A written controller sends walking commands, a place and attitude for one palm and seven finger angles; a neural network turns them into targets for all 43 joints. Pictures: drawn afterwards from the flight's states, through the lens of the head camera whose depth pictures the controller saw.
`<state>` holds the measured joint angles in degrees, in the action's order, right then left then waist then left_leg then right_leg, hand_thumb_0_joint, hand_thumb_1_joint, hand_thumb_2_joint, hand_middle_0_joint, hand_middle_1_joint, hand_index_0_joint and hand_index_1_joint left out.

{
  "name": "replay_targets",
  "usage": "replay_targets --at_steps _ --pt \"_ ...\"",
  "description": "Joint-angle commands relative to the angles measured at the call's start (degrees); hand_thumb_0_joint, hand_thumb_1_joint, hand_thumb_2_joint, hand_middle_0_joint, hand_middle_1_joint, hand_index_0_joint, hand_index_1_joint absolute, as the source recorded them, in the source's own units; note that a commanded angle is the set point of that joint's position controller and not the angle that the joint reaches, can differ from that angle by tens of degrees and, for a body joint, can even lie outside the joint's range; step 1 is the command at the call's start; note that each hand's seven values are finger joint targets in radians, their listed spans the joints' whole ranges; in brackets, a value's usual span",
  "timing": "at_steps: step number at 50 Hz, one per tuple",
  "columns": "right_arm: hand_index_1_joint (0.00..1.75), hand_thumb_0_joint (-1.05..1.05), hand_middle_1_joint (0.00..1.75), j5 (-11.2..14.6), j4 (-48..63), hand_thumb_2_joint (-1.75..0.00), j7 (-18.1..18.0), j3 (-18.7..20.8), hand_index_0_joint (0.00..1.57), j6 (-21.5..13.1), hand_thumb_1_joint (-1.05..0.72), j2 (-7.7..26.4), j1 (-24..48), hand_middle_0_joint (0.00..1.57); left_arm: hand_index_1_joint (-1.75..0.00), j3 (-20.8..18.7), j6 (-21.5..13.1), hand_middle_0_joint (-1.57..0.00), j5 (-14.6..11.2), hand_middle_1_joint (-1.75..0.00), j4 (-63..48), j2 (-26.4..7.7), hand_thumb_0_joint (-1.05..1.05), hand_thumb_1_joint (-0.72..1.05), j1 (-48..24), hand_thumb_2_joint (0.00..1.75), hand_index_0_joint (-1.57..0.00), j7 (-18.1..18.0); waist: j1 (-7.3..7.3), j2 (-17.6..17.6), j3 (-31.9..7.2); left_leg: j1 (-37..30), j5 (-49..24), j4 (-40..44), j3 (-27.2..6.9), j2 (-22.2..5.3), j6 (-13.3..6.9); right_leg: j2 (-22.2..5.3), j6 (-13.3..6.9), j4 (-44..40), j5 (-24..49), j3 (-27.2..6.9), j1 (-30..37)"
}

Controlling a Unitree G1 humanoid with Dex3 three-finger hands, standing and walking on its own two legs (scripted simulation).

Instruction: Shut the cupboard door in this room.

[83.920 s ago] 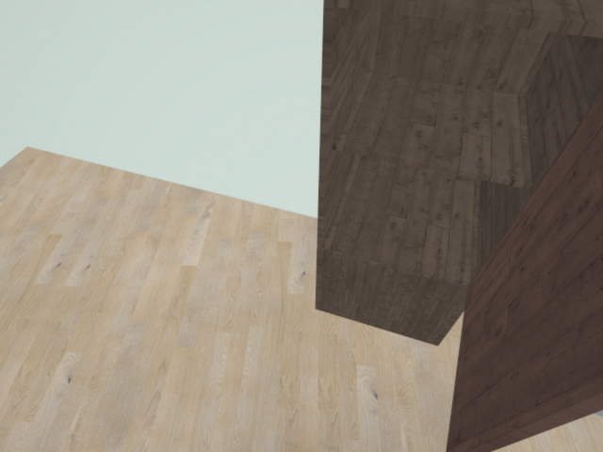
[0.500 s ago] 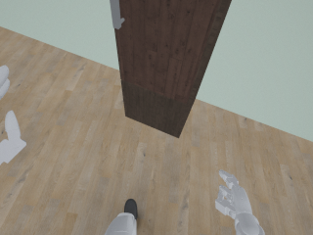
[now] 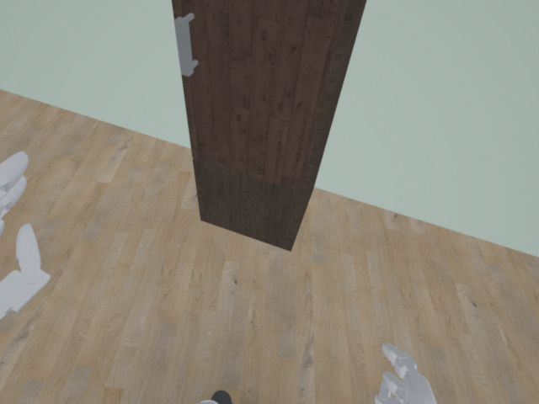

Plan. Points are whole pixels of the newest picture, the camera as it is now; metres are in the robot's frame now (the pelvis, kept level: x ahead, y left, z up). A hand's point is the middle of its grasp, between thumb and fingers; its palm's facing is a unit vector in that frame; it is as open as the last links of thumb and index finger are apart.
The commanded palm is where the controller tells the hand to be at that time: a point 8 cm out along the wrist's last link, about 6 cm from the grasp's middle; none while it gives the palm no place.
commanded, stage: stop stepping back and stand still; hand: left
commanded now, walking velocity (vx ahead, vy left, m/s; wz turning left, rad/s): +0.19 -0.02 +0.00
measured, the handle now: (188, 44) +0.90 +0.19 +0.08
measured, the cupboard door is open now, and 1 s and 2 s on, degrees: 0 0 0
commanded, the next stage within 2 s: let the arm hang, fingers relaxed in 0.16 s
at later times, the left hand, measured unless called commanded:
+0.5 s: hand out of the picture +0.10 +0.17 -0.16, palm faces -0.03 -0.99 -0.12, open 7.3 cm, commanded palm none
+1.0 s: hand out of the picture -0.07 +0.23 -0.16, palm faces +0.02 -0.97 -0.26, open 7.3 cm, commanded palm none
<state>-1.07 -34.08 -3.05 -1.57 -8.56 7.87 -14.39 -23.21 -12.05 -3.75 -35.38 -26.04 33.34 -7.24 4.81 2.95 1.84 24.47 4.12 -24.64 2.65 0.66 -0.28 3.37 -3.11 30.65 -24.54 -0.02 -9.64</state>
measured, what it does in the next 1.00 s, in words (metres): steps on the spot: left foot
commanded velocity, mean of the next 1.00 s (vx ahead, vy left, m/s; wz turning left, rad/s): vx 0.01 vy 0.01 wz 0.00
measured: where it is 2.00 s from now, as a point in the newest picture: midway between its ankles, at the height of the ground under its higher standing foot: outside the picture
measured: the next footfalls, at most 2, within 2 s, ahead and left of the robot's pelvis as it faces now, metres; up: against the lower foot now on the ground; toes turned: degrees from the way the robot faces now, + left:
left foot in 0.20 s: +0.12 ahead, +0.13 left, +0.00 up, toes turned +1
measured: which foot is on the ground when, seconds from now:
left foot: down 0.00-0.04, up 0.06-0.18, down 0.20-1.00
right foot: down 0.00-1.00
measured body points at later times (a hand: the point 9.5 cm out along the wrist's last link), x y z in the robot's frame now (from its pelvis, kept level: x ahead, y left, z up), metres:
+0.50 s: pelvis +0.00 +0.02 -0.01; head +0.02 +0.04 +0.44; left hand +0.10 +0.23 -0.14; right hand +0.12 -0.23 -0.12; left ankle +0.08 +0.13 -0.73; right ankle -0.05 -0.10 -0.73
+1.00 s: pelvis -0.02 +0.02 +0.00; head -0.02 +0.01 +0.45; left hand -0.07 +0.28 -0.14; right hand -0.03 -0.21 -0.16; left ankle +0.08 +0.13 -0.73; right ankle -0.05 -0.10 -0.73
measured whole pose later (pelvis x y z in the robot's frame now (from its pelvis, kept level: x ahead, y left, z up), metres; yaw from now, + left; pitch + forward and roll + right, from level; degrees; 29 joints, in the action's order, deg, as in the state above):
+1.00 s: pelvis -0.02 +0.02 +0.00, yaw +0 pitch -3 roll -1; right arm -0.8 -63.7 -1.0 0.7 2.1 10.6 -17.8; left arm -1.1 1.4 0.9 64.8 -12.1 22.3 -0.9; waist 0.8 -2.1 1.9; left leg 16.9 5.4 -25.2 1.0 -0.7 -0.8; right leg 0.0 -0.1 26.1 -18.0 1.6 -5.2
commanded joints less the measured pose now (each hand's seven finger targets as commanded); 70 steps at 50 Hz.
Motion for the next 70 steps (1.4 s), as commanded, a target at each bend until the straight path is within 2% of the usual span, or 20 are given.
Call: replay_targets --at_steps 1,2,4,5,8,10,11,12,13,14,15,17,20,23,28,34,41,49,58,70 --pt "0.30 0.00 0.30 0.28 7.35 -0.90 -0.50 4.42 0.20 1.63 -0.90 9.23 4.36 0.20 -0.30 -16.69 -2.96 -0.20 -2.16 -0.30 -9.17 -12.94 0.00 0.90 10.61 0.90 -0.20 -2.69 -3.71 -4.68 -13.75 -7.07 17.01 -9.94 -1.23 -2.57 2.89 -10.92 -5.61 -13.71 -9.11 -9.75 -2.74" --pt "0.30 0.00 0.30 0.44 6.49 -0.90 -1.08 4.73 0.20 2.95 -0.90 9.71 3.95 0.20 -0.30 -16.08 -2.16 -0.20 -2.48 -0.30 -6.26 -11.79 0.00 0.90 7.81 0.90 -0.20 -3.16 -3.37 1.86 -9.57 -3.23 15.80 -18.43 -1.87 -2.41 2.48 -16.83 -8.40 -18.42 -13.95 -18.85 -7.62" --pt "0.30 0.00 0.30 1.07 5.94 -0.90 -1.36 4.13 0.20 3.25 -0.90 10.57 3.91 0.20 -0.30 -12.86 -1.21 -0.20 -1.84 -0.30 -0.25 -8.37 0.00 0.90 1.49 0.90 -0.20 -4.06 -3.24 3.77 -3.47 4.85 13.88 -25.63 -4.07 -3.42 1.76 -21.25 -10.49 -19.74 -9.04 -23.15 -7.22" --pt "0.30 0.00 0.30 1.52 5.76 -0.90 -1.34 3.20 0.20 2.88 -0.90 10.44 4.00 0.20 -0.30 -10.82 -0.90 -0.20 -1.36 -0.30 4.24 -7.75 0.00 0.90 -1.05 0.90 -0.20 -4.11 -2.94 4.38 -1.94 4.84 14.34 -22.17 -5.08 -4.45 1.03 -20.21 -8.82 -16.83 -4.69 -19.47 -6.50" --pt "0.30 0.00 0.30 2.22 3.46 -0.90 -2.15 3.12 0.20 1.96 -0.90 11.65 3.83 0.20 -0.30 -3.23 0.56 -0.20 0.59 -0.30 14.36 -4.28 0.00 0.90 -10.90 0.90 -0.20 -3.62 -2.60 1.00 1.78 -10.43 10.20 -6.51 -2.32 -3.42 -1.14 -11.55 -1.20 -7.62 3.89 -5.49 -13.62" --pt "0.30 0.00 0.30 2.15 3.74 -0.90 -3.00 3.66 0.20 1.28 -0.90 12.91 5.06 0.20 -0.30 0.80 0.87 -0.20 1.33 -0.30 15.30 -2.96 0.00 0.90 -17.22 0.90 -0.20 -3.07 -3.51 -3.98 2.39 -12.25 5.52 -2.32 -7.59 -7.18 -3.25 -6.88 2.58 -3.04 10.74 -2.23 -13.62" --pt "0.30 0.00 0.30 2.40 4.63 -0.90 -3.04 3.63 0.20 1.15 -0.90 13.02 5.82 0.20 -0.30 2.35 0.56 -0.20 1.58 -0.30 12.67 -2.61 0.00 0.90 -19.26 0.90 -0.20 -2.72 -4.22 -2.88 2.03 -11.26 1.99 -1.87 -9.60 -8.66 -4.01 -5.79 3.82 -3.20 15.50 -2.18 -11.35" --pt "0.30 0.00 0.30 2.77 5.36 -0.90 -3.00 3.87 0.20 0.87 -0.90 13.02 6.49 0.20 -0.30 2.80 0.05 -0.20 1.74 -0.30 10.21 -3.05 0.00 0.90 -19.86 0.90 -0.20 -2.41 -4.64 0.92 1.57 -11.95 -1.73 -3.73 -7.86 -8.21 -3.56 -5.98 4.32 -5.17 20.48 -3.51 -9.83" --pt "0.30 0.00 0.30 0.17 -3.50 -0.90 2.40 5.40 0.20 -0.06 -0.90 21.14 5.46 0.20 -0.30 16.57 8.94 -0.20 6.25 -0.30 44.02 3.64 0.00 0.90 -10.57 0.90 -0.20 5.45 -3.23 -1.15 0.29 -8.10 -23.04 -9.75 -10.79 -9.13 -4.15 -8.79 3.47 7.12 29.54 1.71 -10.86" --pt "0.30 0.00 0.30 0.49 -4.26 -0.90 2.47 5.40 0.20 2.45 -0.90 17.80 2.72 0.20 -0.30 16.87 12.81 -0.20 5.50 -0.30 45.40 6.90 0.00 0.90 -10.03 0.90 -0.20 6.52 -4.33 0.28 -4.24 -7.66 -29.75 -6.27 -10.67 -9.03 -5.17 -6.53 3.67 8.75 22.42 1.28 -5.47" --pt "0.30 0.00 0.30 0.41 -3.90 -0.90 2.00 4.75 0.20 3.74 -0.90 17.32 2.80 0.20 -0.30 17.16 14.18 -0.20 5.11 -0.30 45.96 8.91 0.00 0.90 -10.40 0.90 -0.20 6.58 -5.11 -1.49 -2.79 -7.07 -30.39 -4.15 -11.64 -10.70 -5.75 -5.71 4.09 8.98 12.91 2.62 -5.57" --pt "0.30 0.00 0.30 -0.49 -4.65 -0.90 1.96 3.78 0.20 5.04 -0.90 16.79 4.69 0.20 -0.30 18.32 14.03 -0.20 4.93 -0.30 51.56 9.43 0.00 0.90 -12.42 0.90 -0.20 6.69 -5.88 -4.15 -3.79 -5.84 -18.83 -1.26 -14.88 -12.29 -6.80 -5.45 3.44 8.28 2.77 1.52 -6.25" --pt "0.30 0.00 0.30 -0.49 -5.58 -0.90 2.34 3.00 0.20 6.13 -0.90 15.78 5.87 0.20 -0.30 18.98 12.81 -0.20 4.97 -0.30 61.75 5.03 0.00 0.90 -12.64 0.90 -0.20 6.92 -6.26 -0.37 -7.01 -6.51 -8.51 -2.38 -10.48 -7.73 -3.78 -7.10 2.04 -1.64 10.41 -1.05 -0.06" --pt "0.30 0.00 0.30 -0.79 -8.88 -0.90 2.41 2.69 0.20 6.96 -0.90 13.46 5.39 0.20 -0.30 19.79 11.72 -0.20 4.85 -0.30 71.69 4.25 0.00 0.90 -14.64 0.90 -0.20 6.44 -4.74 -0.28 -10.85 -10.64 -9.52 -5.96 -6.50 -4.27 -1.15 -10.46 0.50 -3.48 22.86 -4.17 1.49" --pt "0.30 0.00 0.30 -0.66 -14.22 -0.90 1.76 2.83 0.20 8.08 -0.90 10.61 3.40 0.20 -0.30 19.69 12.18 -0.20 4.70 -0.30 80.87 7.93 0.00 0.90 -13.58 0.90 -0.20 5.97 -4.29 -16.62 -8.46 -13.47 -2.97 -2.13 -7.93 -5.27 -1.28 -8.75 0.29 -7.60 12.95 -2.28 -0.20" --pt "0.30 0.00 0.30 -0.17 -19.05 -0.90 1.46 3.61 0.20 9.70 -0.90 11.77 0.79 0.20 -0.30 20.67 12.71 -0.20 4.67 -0.30 89.10 7.33 0.00 0.90 -13.56 0.90 -0.20 6.42 -4.18 -8.05 2.86 -9.81 12.59 3.84 -10.08 -5.74 -1.02 -7.33 -0.20 -12.56 3.02 -2.02 -5.06" --pt "0.30 0.00 0.30 0.03 -24.02 -0.90 1.42 3.91 0.20 9.61 -0.90 11.40 -3.04 0.20 -0.30 21.21 12.37 -0.20 4.55 -0.30 95.10 7.71 0.00 0.90 -11.33 0.90 -0.20 6.20 -3.82 -1.24 2.53 -13.61 14.10 5.16 -9.17 -5.93 -1.24 -7.70 -0.12 -13.69 -0.66 -2.39 -7.40" --pt "0.30 0.00 0.30 0.27 -27.21 -0.90 1.41 3.88 0.20 9.75 -0.90 10.19 -4.23 0.20 -0.30 21.40 12.27 -0.20 4.55 -0.30 98.25 7.78 0.00 0.90 -9.28 0.90 -0.20 5.85 -4.20 -0.46 6.01 -13.47 12.79 4.61 -7.54 -5.39 -1.27 -8.26 -0.31 -14.81 -3.08 -3.12 -10.03" --pt "0.30 0.00 0.30 0.10 -28.62 -0.90 1.06 3.47 0.20 9.20 -0.90 8.13 -4.71 0.20 -0.30 21.50 12.21 -0.20 4.47 -0.30 99.81 9.92 0.00 0.90 -8.62 0.90 -0.20 5.63 -4.48 -5.74 5.98 -11.60 11.78 6.68 -8.23 -5.62 -1.37 -7.77 0.09 -12.68 2.53 -2.45 -6.80" --pt "0.30 0.00 0.30 0.21 -28.49 -0.90 0.84 3.18 0.20 9.00 -0.90 6.53 -4.45 0.20 -0.30 21.74 11.92 -0.20 4.40 -0.30 100.21 12.11 0.00 0.90 -8.85 0.90 -0.20 5.37 -4.35 -4.23 4.20 -14.24 5.33 4.66 -6.96 -5.54 -1.09 -8.14 0.56 -13.46 7.39 -1.80 -5.08"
